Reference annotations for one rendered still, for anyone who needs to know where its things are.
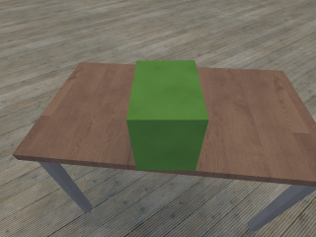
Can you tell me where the table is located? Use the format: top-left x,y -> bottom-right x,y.
12,62 -> 316,231

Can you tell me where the carton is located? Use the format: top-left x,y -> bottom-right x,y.
126,60 -> 209,171

